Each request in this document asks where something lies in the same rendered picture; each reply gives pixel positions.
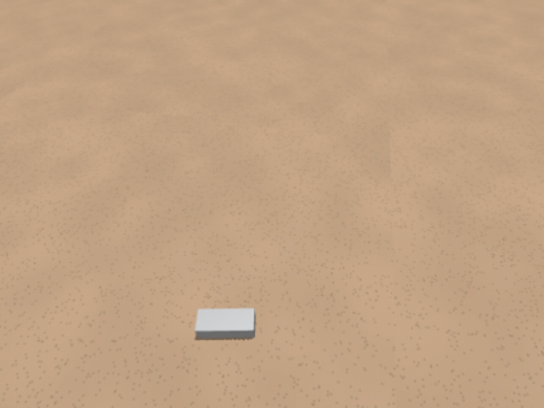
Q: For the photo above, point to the carton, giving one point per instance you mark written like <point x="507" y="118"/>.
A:
<point x="217" y="323"/>

